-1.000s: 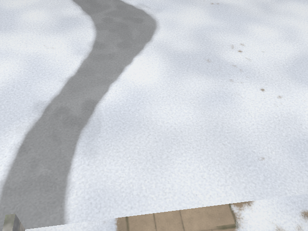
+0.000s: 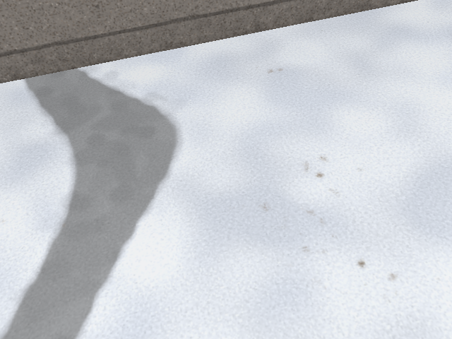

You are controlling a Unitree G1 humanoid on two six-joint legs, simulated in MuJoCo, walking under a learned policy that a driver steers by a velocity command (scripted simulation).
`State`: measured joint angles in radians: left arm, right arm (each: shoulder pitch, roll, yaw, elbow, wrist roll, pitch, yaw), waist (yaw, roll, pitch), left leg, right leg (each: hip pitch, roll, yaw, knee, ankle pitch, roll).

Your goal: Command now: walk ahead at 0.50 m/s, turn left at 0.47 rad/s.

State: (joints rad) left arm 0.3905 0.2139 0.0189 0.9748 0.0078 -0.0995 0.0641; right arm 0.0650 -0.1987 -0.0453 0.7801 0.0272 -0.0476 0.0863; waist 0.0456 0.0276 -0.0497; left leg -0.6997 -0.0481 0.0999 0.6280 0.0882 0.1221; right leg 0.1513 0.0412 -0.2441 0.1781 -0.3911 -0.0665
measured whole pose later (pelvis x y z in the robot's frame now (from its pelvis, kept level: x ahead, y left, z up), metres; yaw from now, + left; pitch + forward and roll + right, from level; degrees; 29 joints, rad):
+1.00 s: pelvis +0.54 +0.08 -0.01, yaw +37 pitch +3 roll -1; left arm 0.35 0.31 0.08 0.87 -0.01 -0.06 0.01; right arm 0.07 -0.26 -0.07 0.55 0.02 -0.02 0.05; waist 0.07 0.00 0.00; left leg -0.52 0.01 0.05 0.63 -0.17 0.10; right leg -0.04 -0.13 -0.21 0.59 -0.47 0.05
